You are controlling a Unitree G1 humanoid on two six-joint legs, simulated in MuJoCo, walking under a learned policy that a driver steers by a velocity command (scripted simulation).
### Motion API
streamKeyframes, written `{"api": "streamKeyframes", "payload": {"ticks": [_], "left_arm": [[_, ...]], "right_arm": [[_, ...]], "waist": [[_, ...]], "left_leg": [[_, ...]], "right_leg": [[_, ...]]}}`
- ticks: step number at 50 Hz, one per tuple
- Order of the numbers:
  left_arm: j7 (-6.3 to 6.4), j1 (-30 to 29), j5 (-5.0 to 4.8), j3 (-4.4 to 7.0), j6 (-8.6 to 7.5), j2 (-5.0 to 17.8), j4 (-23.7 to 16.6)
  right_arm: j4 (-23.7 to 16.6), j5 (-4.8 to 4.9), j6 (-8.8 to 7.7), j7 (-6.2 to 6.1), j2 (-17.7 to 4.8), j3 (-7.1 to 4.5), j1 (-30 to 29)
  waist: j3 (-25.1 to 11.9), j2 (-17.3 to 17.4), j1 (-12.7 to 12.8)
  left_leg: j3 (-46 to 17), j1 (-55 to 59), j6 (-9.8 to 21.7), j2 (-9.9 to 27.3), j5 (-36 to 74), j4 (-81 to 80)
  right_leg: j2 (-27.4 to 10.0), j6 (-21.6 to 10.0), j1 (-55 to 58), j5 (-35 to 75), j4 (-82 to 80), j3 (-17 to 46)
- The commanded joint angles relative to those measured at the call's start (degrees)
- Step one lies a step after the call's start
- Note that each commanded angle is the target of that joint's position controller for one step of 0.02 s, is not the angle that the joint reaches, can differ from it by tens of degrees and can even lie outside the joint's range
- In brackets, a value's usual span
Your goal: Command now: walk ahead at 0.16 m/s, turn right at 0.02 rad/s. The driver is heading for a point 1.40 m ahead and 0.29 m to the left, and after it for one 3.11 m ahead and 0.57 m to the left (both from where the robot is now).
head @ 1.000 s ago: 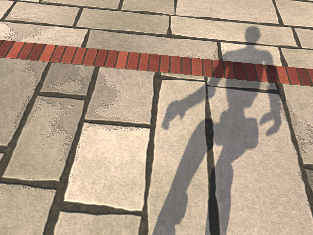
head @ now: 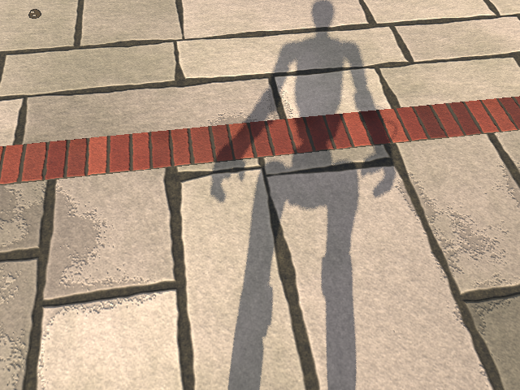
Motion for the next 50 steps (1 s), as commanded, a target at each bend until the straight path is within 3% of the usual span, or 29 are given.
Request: {"api": "streamKeyframes", "payload": {"ticks": [1,6,9,10,11,12,13,14,18,23,32,50], "left_arm": [[0.68,6.98,0.77,0.26,1.01,1.38,-1.61],[0.46,0.68,0.47,0.62,1.74,3.03,-2.4],[0.41,-0.03,1.14,0.98,1.67,3.08,-2.39],[0.58,-0.46,1.63,1.22,1.51,4.28,-2.76],[0.96,-1.07,1.61,1.72,1.43,7.24,-3.69],[1.12,-3.75,1.27,1.74,1.67,8.02,-3.6],[0.49,-5.09,0.98,1.07,1.71,4.06,-3.68],[0.0,-5.57,1.17,0.69,1.59,2.41,-3.7],[-0.4,-3.74,0.93,0.81,0.33,3.23,-2.19],[-0.14,-4.04,0.78,0.83,0.49,2.95,-0.71],[0.02,-5.68,0.67,0.95,1.11,2.51,3.32],[0.84,-6.35,0.48,0.57,1.89,2.01,13.2]], "right_arm": [[-2.71,-0.08,-0.87,-0.6,-7.3,-1.46,-5.45],[0.09,0.21,1.22,-1.01,-8.53,-1.49,-3.23],[1.05,1.1,2.17,-0.98,-6.98,-0.64,-4.03],[1.78,0.88,2.16,-1.0,-5.07,0.08,-2.21],[2.09,-0.34,1.98,-1.02,-3.92,0.52,0.47],[3.05,-0.44,1.94,-1.13,-2.48,0.75,5.95],[3.22,-0.41,2.44,-1.51,-3.36,0.91,3.28],[3.06,-0.07,3.06,-1.76,-5.25,0.49,0.56],[3.98,0.23,4.35,-2.39,-6.06,0.29,-0.25],[6.17,0.84,4.56,-2.66,-5.96,0.14,-0.74],[10.16,0.86,5.52,-3.44,-6.18,-0.05,-0.72],[14.93,0.6,4.79,-4.16,-4.68,0.65,2.28]], "waist": [[-8.64,8.02,3.81],[-8.48,7.2,0.87],[-6.78,6.38,2.02],[-6.34,4.62,1.79],[-7.21,-0.15,-0.48],[-8.29,-7.53,-4.68],[-8.12,-7.11,-2.69],[-5.99,-4.95,-1.45],[-6.54,-1.59,-0.57],[-7.83,0.97,-0.28],[-5.73,2.5,-0.6],[-1.98,2.31,-0.26]], "left_leg": [[-7.15,0.53,10.74,14.52,36.14,-7.51],[-7.43,2.01,9.28,14.47,19.15,-7.48],[-8.4,0.85,6.1,12.58,4.43,-4.11],[-8.03,-0.09,3.09,10.32,-0.42,-2.05],[-5.74,-1.77,0.06,6.55,-6.61,2.02],[-2.95,-2.1,-2.12,3.11,-12.48,2.17],[-2.47,2.37,-3.19,3.49,-10.06,1.61],[-2.39,2.38,-3.29,3.61,-8.61,1.88],[-3.66,3.34,-2.81,5.0,-1.79,2.57],[-3.65,4.94,-3.39,5.4,3.54,3.66],[-3.55,6.02,-3.77,5.52,2.09,2.43],[-3.11,3.59,-3.7,5.08,-5.7,-0.77]], "right_leg": [[-2.39,1.05,8.16,5.86,-10.27,0.73],[-1.53,0.74,11.87,13.69,-22.13,-0.09],[-0.09,-1.2,18.04,17.56,-33.37,-1.4],[-1.87,-2.22,21.09,24.17,-37.28,0.97],[-6.53,-3.87,24.24,34.64,-36.84,5.5],[-8.89,-7.38,23.38,30.94,-36.13,8.22],[-6.23,-6.88,18.91,20.64,-37.01,6.91],[-3.95,-5.37,17.02,17.83,-36.94,5.25],[-2.01,-4.13,19.26,27.76,-33.64,2.79],[-1.58,-4.87,21.72,34.61,-31.77,2.08],[-0.43,-4.73,21.32,30.71,-32.94,0.83],[1.07,-3.45,20.24,19.81,-36.11,-0.54]]}}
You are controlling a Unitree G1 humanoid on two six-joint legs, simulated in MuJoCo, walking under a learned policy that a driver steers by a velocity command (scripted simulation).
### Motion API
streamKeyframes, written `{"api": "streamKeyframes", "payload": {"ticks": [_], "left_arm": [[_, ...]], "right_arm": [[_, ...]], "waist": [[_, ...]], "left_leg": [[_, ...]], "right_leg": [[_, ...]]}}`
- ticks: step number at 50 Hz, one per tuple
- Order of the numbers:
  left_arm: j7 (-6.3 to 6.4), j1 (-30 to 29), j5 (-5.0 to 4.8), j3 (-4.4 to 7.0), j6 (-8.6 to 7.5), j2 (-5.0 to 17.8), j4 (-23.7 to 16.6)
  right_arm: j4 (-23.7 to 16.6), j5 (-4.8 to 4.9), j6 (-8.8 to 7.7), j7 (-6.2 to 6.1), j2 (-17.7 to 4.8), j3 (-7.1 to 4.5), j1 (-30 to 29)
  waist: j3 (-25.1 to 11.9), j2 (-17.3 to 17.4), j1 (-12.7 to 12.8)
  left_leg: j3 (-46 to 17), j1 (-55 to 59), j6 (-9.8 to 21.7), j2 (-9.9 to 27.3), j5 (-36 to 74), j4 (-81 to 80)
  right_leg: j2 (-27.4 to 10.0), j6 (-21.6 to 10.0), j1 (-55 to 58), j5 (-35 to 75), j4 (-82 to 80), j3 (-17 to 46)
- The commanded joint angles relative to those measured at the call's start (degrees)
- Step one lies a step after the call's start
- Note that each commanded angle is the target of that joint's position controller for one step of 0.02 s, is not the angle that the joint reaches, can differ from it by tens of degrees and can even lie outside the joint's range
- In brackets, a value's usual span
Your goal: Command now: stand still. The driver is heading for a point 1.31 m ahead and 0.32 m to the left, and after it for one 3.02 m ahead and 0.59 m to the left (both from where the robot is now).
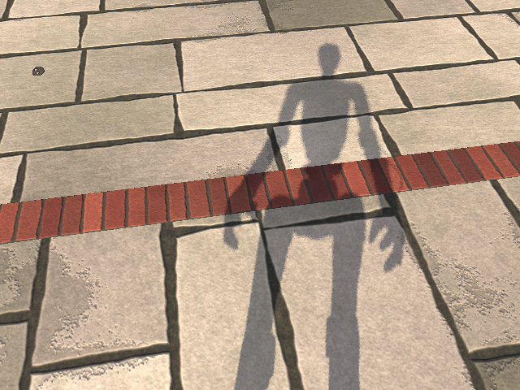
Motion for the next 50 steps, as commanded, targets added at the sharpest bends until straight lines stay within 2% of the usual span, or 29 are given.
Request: {"api": "streamKeyframes", "payload": {"ticks": [1,12,13,14,15,16,17,18,19,20,21,22,23,24,25,26,27,28,29,30,32,34,39,50], "left_arm": [[0.25,-0.8,-0.04,1.01,-0.51,6.13,-0.95],[0.38,0.46,-0.16,0.38,-0.42,5.3,3.37],[0.42,1.44,-0.19,0.25,-0.34,4.83,4.12],[0.48,1.82,-0.49,0.42,-0.27,5.19,4.46],[0.52,1.8,-0.68,0.59,-0.4,5.46,4.44],[0.41,0.56,-0.62,0.6,-0.85,5.39,3.88],[0.06,-1.08,-0.67,0.43,-1.7,4.39,3.03],[-0.35,-2.07,-0.67,0.06,-2.6,2.81,2.54],[-0.7,-1.92,-0.54,-0.02,-3.26,2.4,2.66],[-1.02,-0.08,-0.67,-0.26,-3.67,1.39,3.09],[-1.2,2.67,-0.63,-0.43,-3.82,0.83,4.06],[-1.21,4.9,-0.27,-0.16,-3.66,1.75,5.15],[-1.01,6.47,0.18,0.61,-3.41,5.3,5.59],[-0.92,7.27,-0.64,1.08,-2.95,8.47,5.94],[-1.12,8.14,-0.48,0.05,-2.97,6.04,6.12],[-1.16,6.51,-0.25,-0.55,-3.13,4.51,5.86],[-1.24,4.61,-0.08,-0.54,-3.23,5.22,5.5],[-1.33,3.23,-0.25,-0.2,-3.41,6.55,4.92],[-1.45,2.92,-0.55,-0.07,-3.56,6.96,4.77],[-1.5,3.62,-0.86,0.05,-3.52,7.0,5.08],[-1.51,5.53,-1.25,0.12,-3.07,6.4,5.88],[-1.41,5.09,-1.26,0.07,-2.46,5.55,6.04],[-1.07,1.92,-0.98,0.4,-1.42,5.15,5.53],[-0.07,0.06,-0.54,0.59,-0.43,4.7,5.7]], "right_arm": [[-1.06,-0.04,-0.55,-0.24,-6.02,-0.87,1.79],[0.11,-0.04,-0.99,-0.38,-4.45,-0.36,5.37],[0.73,0.08,-0.93,-0.45,-4.2,-0.35,6.8],[0.74,0.48,-0.78,-0.62,-5.19,-0.73,7.31],[0.16,0.79,-0.69,-0.82,-6.59,-1.22,7.12],[-0.34,1.04,-0.85,-0.92,-7.41,-1.57,7.88],[-0.29,1.36,-1.31,-0.89,-8.84,-2.13,9.81],[-0.54,1.48,-1.82,-0.88,-9.98,-2.64,9.33],[-1.06,1.13,-2.22,-0.87,-9.33,-2.62,8.14],[-1.62,0.92,-2.5,-0.72,-8.46,-2.38,5.93],[-2.39,1.14,-2.51,-0.43,-7.02,-1.98,3.19],[-2.28,1.27,-2.37,-0.13,-5.84,-1.66,3.47],[-2.1,0.9,-2.46,-0.17,-5.8,-1.78,5.46],[-2.29,-0.11,-2.4,-0.77,-2.41,-0.96,8.79],[-1.71,-0.13,-1.98,-1.29,-1.02,-0.4,10.23],[-1.63,0.41,-1.59,-1.49,-1.6,-0.48,10.02],[-1.13,0.39,-1.28,-1.58,-1.9,-0.41,10.51],[-0.9,0.12,-1.13,-1.67,-2.54,-0.39,10.61],[-0.54,0.02,-1.0,-1.53,-3.51,-0.44,10.78],[-0.22,0.28,-0.88,-1.32,-4.4,-0.61,10.88],[0.1,0.89,-0.47,-1.0,-4.53,-0.61,10.77],[0.16,0.95,-0.01,-0.92,-3.82,-0.49,10.11],[0.4,0.59,0.55,-1.19,-3.91,-0.76,8.6],[1.12,0.23,-0.28,-1.47,-3.53,-1.12,7.75]], "waist": [[-0.82,-0.07,0.15],[-0.01,0.23,0.51],[-1.2,0.54,0.47],[-0.26,1.5,0.39],[1.61,3.02,0.22],[3.95,4.16,-0.49],[5.47,6.86,-1.4],[7.17,9.61,-1.31],[7.99,8.95,-0.78],[7.78,8.98,0.97],[6.62,8.02,3.06],[5.03,5.79,3.69],[2.49,0.13,2.39],[-1.1,-9.17,0.22],[-3.77,-10.4,0.65],[-2.73,-8.48,-0.04],[-2.54,-6.7,-0.81],[-2.94,-5.13,-1.03],[-3.63,-3.32,-0.85],[-4.85,-2.02,-0.4],[-6.9,-1.15,0.6],[-7.02,-0.32,0.69],[-4.13,0.86,0.55],[-0.3,0.38,0.96]], "left_leg": [[-1.33,-6.45,0.75,1.3,5.63,-6.27],[-1.17,-7.29,0.95,1.02,4.33,-7.01],[-0.9,-6.88,1.33,0.67,-1.45,-7.48],[-1.53,-7.71,2.46,0.67,-9.61,-7.78],[-3.7,-8.81,4.11,1.87,-18.29,-8.76],[-7.31,-9.63,5.97,4.31,-25.06,-10.96],[-13.4,-8.64,8.41,8.63,-29.3,-14.16],[-19.78,-8.66,11.02,13.88,-27.38,-17.16],[-21.51,-9.25,12.27,15.93,-20.75,-17.22],[-19.55,-9.81,11.74,15.52,-12.0,-14.82],[-14.6,-10.9,9.48,12.52,-3.38,-11.08],[-10.06,-11.21,6.43,8.6,2.01,-6.81],[-5.13,-11.98,3.16,4.2,7.71,-0.14],[1.17,-14.18,-0.19,-1.66,0.95,4.68],[-0.58,-10.78,-2.1,-0.27,-3.3,6.23],[-1.55,-9.78,-2.59,0.31,-3.06,6.18],[-1.92,-8.96,-2.61,0.73,-0.91,5.07],[-2.21,-8.2,-2.34,1.14,3.4,3.36],[-2.58,-6.71,-2.11,1.53,9.08,1.53],[-2.53,-4.97,-1.91,1.41,14.1,0.19],[-2.11,-2.73,-1.65,1.26,19.59,-0.32],[-2.0,-1.45,-1.38,1.45,20.79,-1.14],[-1.6,-1.08,-0.84,1.6,18.87,-3.45],[-1.2,-4.4,-0.68,1.49,10.72,-6.1]], "right_leg": [[-1.86,-1.43,4.57,9.6,-3.89,1.8],[-1.6,-1.28,3.66,7.35,-4.61,1.62],[-0.7,-1.34,3.94,0.95,-4.29,0.68],[0.81,-1.57,2.16,-8.52,-2.58,-0.81],[1.93,-1.91,-1.44,-17.04,-0.58,-1.97],[2.21,-2.25,-5.62,-20.6,1.79,-2.35],[2.43,-2.21,-9.45,-18.24,6.4,-3.48],[1.66,-2.08,-11.31,-10.83,12.35,-4.11],[-0.28,-2.5,-11.86,-8.97,14.74,-2.44],[-1.15,-3.06,-10.0,-9.28,12.39,-1.96],[-0.97,-3.47,-4.52,-8.4,4.73,-2.54],[-0.18,-3.18,1.22,-2.03,-2.7,-2.23],[-3.19,-3.08,6.27,13.12,-3.86,2.93],[-6.93,-6.5,9.12,17.65,-4.38,8.62],[-12.12,-10.84,8.03,19.51,-6.29,15.31],[-12.71,-11.74,7.17,23.18,-6.47,15.91],[-11.54,-10.98,7.07,27.16,-5.22,13.63],[-10.39,-9.81,7.61,31.82,-3.63,11.41],[-8.78,-8.36,8.38,38.97,-1.63,8.6],[-6.73,-6.84,9.67,43.91,0.07,5.75],[-4.88,-5.43,11.82,45.66,0.95,3.69],[-4.21,-5.39,11.73,42.89,0.59,3.11],[-2.71,-5.04,8.61,30.64,-1.51,1.67],[-1.79,-3.94,6.55,14.47,-4.46,0.88]]}}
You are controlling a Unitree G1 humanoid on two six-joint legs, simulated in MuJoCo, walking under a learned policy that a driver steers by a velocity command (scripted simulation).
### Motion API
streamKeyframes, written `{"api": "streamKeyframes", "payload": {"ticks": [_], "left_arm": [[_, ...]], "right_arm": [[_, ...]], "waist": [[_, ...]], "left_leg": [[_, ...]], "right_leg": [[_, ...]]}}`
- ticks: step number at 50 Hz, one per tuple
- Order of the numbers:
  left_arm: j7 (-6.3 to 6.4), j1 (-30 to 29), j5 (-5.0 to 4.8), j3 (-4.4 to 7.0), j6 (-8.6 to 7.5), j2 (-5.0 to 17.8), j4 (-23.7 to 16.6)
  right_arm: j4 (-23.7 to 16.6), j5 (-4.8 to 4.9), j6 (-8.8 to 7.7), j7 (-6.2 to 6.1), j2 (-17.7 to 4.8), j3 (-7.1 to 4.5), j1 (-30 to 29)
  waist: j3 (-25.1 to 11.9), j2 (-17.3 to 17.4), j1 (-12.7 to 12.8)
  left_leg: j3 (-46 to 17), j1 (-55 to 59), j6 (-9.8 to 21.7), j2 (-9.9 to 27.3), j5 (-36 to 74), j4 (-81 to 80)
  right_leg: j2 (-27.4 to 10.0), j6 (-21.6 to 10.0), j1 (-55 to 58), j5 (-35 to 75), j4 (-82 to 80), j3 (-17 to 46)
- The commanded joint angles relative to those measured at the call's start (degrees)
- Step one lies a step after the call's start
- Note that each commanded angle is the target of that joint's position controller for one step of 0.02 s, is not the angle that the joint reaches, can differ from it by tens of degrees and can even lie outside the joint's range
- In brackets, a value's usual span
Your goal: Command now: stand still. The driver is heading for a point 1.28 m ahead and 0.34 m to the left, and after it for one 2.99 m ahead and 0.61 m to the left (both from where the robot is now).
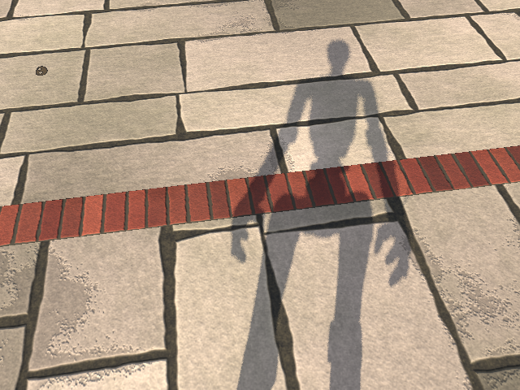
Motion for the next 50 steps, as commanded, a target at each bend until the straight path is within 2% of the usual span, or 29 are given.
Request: {"api": "streamKeyframes", "payload": {"ticks": [1,11,12,14,16,18,19,20,21,22,23,24,25,26,27,28,30,31,35,38,41,43,44,45,46,47,48,49,50], "left_arm": [[0.35,0.54,0.07,0.84,-0.12,5.61,-1.37],[0.62,1.01,0.12,0.57,0.01,5.08,-1.2],[0.69,2.04,0.1,0.55,0.06,4.9,-0.73],[0.84,3.41,-0.64,1.25,0.15,6.49,-0.55],[0.62,4.9,-0.98,1.73,-0.73,7.49,-0.96],[0.3,8.31,-1.22,2.56,-1.98,9.5,-0.64],[0.28,8.73,-1.13,2.86,-2.46,10.14,-0.8],[0.22,6.24,-1.05,2.82,-2.86,10.05,-1.86],[0.03,1.77,-1.43,2.63,-3.07,9.54,-3.53],[-0.21,-3.91,-2.0,2.32,-2.99,8.62,-5.5],[-0.4,-6.54,-2.05,1.89,-3.03,6.45,-6.62],[-0.86,-7.31,-1.76,0.92,-3.54,2.34,-7.7],[-0.88,-8.43,-1.83,1.05,-4.52,3.34,-9.68],[-1.0,-7.76,-2.61,1.23,-5.26,4.59,-9.53],[-1.35,-4.6,-2.63,1.3,-5.68,4.92,-8.31],[-1.54,-2.81,-1.9,1.54,-6.02,5.3,-7.24],[-1.86,-4.34,-0.93,1.95,-6.38,5.75,-7.35],[-2.13,-5.57,-0.86,1.79,-6.32,4.68,-7.66],[-2.96,-14.19,-1.19,0.27,-6.01,1.29,-11.26],[-3.7,-18.67,-1.63,-0.22,-6.01,2.02,-13.54],[-4.41,-19.87,-1.78,-0.01,-6.36,3.93,-15.44],[-4.42,-14.29,-1.62,1.41,-6.68,7.04,-14.87],[-4.07,-5.35,-1.79,2.77,-6.61,9.26,-12.43],[-3.5,5.25,-1.91,4.18,-6.21,11.82,-9.39],[-2.7,15.38,-0.63,5.4,-5.65,16.52,-7.51],[-3.22,16.87,0.37,4.67,-5.66,16.58,-6.71],[-3.52,11.84,-0.18,3.36,-6.11,11.82,-6.93],[-3.64,5.98,-0.67,2.43,-6.48,8.74,-8.11],[-3.94,1.31,-0.35,1.81,-6.97,6.97,-9.08]], "right_arm": [[-0.27,-0.09,-0.46,-0.2,-5.15,-0.87,4.25],[0.43,-0.19,-1.17,-0.29,-3.77,-0.75,6.97],[1.02,-0.07,-1.14,-0.35,-3.26,-0.71,8.34],[0.29,0.4,-1.14,-0.66,-3.63,-1.02,8.28],[-1.15,0.52,-2.0,-0.61,-2.78,-0.96,7.67],[-2.02,0.74,-3.35,0.1,-0.86,-0.74,7.37],[-2.11,0.79,-3.76,0.57,-1.08,-0.96,7.61],[-1.88,1.0,-4.05,0.99,-1.16,-1.25,8.96],[-1.22,1.11,-4.29,1.25,-0.58,-1.33,11.33],[0.25,1.05,-4.44,1.29,0.22,-1.37,15.19],[2.25,0.42,-4.43,1.12,-1.09,-1.95,19.9],[3.55,0.34,-4.68,1.05,-6.07,-3.36,26.45],[2.12,0.02,-5.47,1.68,-10.87,-4.15,25.36],[0.54,-0.43,-6.49,1.61,-8.72,-3.5,20.91],[-0.5,0.05,-7.16,1.84,-6.42,-2.86,17.77],[-1.18,0.55,-7.37,2.37,-5.66,-2.61,16.13],[-1.96,0.36,-6.98,2.66,-3.84,-2.05,15.69],[-1.8,0.04,-6.69,2.55,-3.2,-1.81,17.0],[-2.51,-0.31,-5.87,1.75,-5.55,-2.11,19.07],[-2.37,0.19,-5.89,1.66,-7.12,-2.67,20.12],[-2.19,0.94,-5.69,1.73,-7.89,-3.35,19.2],[-2.79,0.83,-5.35,1.71,-9.38,-3.97,17.01],[-3.21,0.66,-4.99,1.69,-9.39,-4.01,15.53],[-4.12,0.37,-4.93,1.79,-9.38,-3.87,14.02],[-5.74,-0.39,-5.29,2.19,-5.72,-2.86,15.37],[-5.49,0.88,-6.86,2.78,1.93,-0.81,20.08],[-6.46,2.68,-8.06,2.84,-3.31,-2.32,14.22],[-8.08,3.46,-8.64,2.68,-5.88,-3.0,9.22],[-8.43,2.89,-8.71,2.03,-6.27,-3.35,6.83]], "waist": [[0.42,-0.26,0.05],[1.82,-0.2,0.1],[0.6,-0.56,0.09],[2.46,-1.99,0.38],[5.74,-4.97,0.88],[4.41,-8.94,1.38],[3.48,-9.06,1.03],[3.38,-8.6,-0.79],[3.89,-8.39,-3.44],[5.11,-7.44,-6.73],[5.6,-2.69,-8.43],[2.01,11.37,-9.26],[5.48,16.28,-8.25],[8.61,10.52,-5.54],[8.99,6.93,-3.23],[7.46,5.21,-2.32],[6.21,4.05,-2.46],[5.62,4.68,-2.97],[6.44,5.01,-4.95],[7.87,6.28,-5.58],[7.79,7.03,-3.88],[2.49,8.93,0.36],[-2.88,9.33,4.99],[-9.02,8.84,9.75],[-18.16,-1.9,10.75],[-26.64,-14.99,6.8],[-18.45,-11.3,6.92],[-9.89,-8.13,5.14],[-6.61,-2.28,2.77]], "left_leg": [[0.38,-7.01,1.1,-0.04,10.94,-3.88],[0.61,-9.13,1.38,-0.4,6.14,-4.2],[1.53,-8.8,1.66,-1.2,0.82,-3.64],[2.86,-11.9,3.45,-2.65,-12.15,0.21],[2.72,-17.51,4.93,-2.37,-16.15,4.92],[4.19,-19.3,5.41,-2.55,-9.36,13.01],[3.13,-16.48,6.17,-1.62,-7.92,16.9],[2.2,-13.44,7.26,-0.82,-8.17,17.91],[2.06,-8.32,8.64,-0.37,-8.18,13.37],[2.92,-0.12,10.06,-1.01,-6.39,3.64],[0.25,6.26,10.43,-0.56,-5.99,-3.05],[-17.78,12.22,13.17,11.13,-15.29,-12.54],[-35.54,8.85,17.97,20.04,-24.27,-19.75],[-36.75,6.14,18.46,21.08,-24.05,-20.42],[-31.36,7.1,16.64,18.84,-18.07,-19.55],[-25.48,8.42,14.55,16.19,-10.68,-19.02],[-16.31,8.55,11.94,12.87,2.73,-19.41],[-12.83,8.44,11.55,11.4,8.8,-19.19],[-5.82,4.14,11.33,8.79,17.92,-19.82],[-4.29,3.27,11.87,9.86,19.19,-20.68],[-3.12,7.98,11.0,12.24,26.92,-17.83],[-1.58,10.22,9.64,12.82,48.22,-9.8],[0.28,8.95,8.45,11.35,57.57,-0.29],[1.18,0.87,6.64,9.16,55.52,12.0],[2.66,-17.18,4.18,3.21,30.58,33.12],[-5.32,-29.67,2.69,-6.04,-12.47,49.38],[-9.24,-35.51,4.15,-2.84,-10.99,55.77],[-6.51,-37.56,5.33,0.2,-5.83,55.44],[-5.4,-34.15,5.77,3.2,-0.37,52.55]], "right_leg": [[-3.56,-1.34,4.77,15.05,-3.8,3.52],[-3.69,-0.97,2.43,6.21,-5.28,3.96],[-3.26,-1.18,2.57,-1.25,-5.73,3.71],[-3.48,-2.75,-1.04,-22.24,-6.48,4.91],[-8.36,-5.54,-3.39,-32.96,-10.0,11.98],[-15.8,-9.6,-1.73,-35.78,-15.35,23.08],[-18.48,-11.11,-4.79,-35.78,-17.49,27.33],[-19.25,-11.15,-8.47,-34.56,-18.28,27.77],[-17.9,-9.64,-13.08,-31.84,-17.95,24.3],[-13.8,-6.68,-19.35,-27.76,-15.19,17.04],[-7.77,-3.34,-24.46,-21.95,-5.15,8.51],[-1.22,0.58,-30.4,-14.03,16.89,-1.62],[-1.21,-0.08,-38.46,-15.56,26.39,0.67],[-4.37,-1.03,-40.93,-11.77,32.88,4.5],[-5.63,-1.46,-42.62,-6.76,35.38,5.02],[-6.53,-1.64,-42.19,-3.14,35.47,4.64],[-8.02,-1.0,-39.38,2.72,30.76,3.72],[-7.71,-0.41,-37.94,4.85,28.66,2.44],[-5.44,0.96,-31.19,12.07,15.04,-0.87],[-4.2,0.53,-26.69,13.88,8.53,-2.33],[-3.88,-1.75,-24.31,12.16,4.16,-1.68],[-0.95,-3.81,-14.3,10.24,3.37,-3.26],[0.93,-5.29,-3.48,10.71,3.08,-4.3],[-0.96,-7.1,12.16,11.46,3.83,-1.77],[-15.21,-12.12,32.04,3.84,2.93,17.68],[-25.66,-18.79,39.23,-6.86,-9.02,45.12],[-22.63,-15.69,32.58,-8.3,-12.55,42.42],[-20.99,-13.36,22.74,-2.63,-13.11,32.0],[-19.03,-11.76,13.29,4.03,-14.33,25.11]]}}
Keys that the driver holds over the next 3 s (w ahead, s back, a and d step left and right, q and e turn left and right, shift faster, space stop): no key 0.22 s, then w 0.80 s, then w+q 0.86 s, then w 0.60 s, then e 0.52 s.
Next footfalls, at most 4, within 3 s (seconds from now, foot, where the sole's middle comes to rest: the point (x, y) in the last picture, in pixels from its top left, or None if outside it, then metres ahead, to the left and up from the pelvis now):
0.90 right None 0.36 -0.11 -0.77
1.46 left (215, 333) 0.67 0.16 -0.77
1.92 right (253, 237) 0.99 0.06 -0.77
2.44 left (145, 210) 1.10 0.42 -0.77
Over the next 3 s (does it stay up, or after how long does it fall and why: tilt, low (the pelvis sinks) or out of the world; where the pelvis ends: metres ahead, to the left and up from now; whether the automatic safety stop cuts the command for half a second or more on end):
stays up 1.21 0.35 -0.05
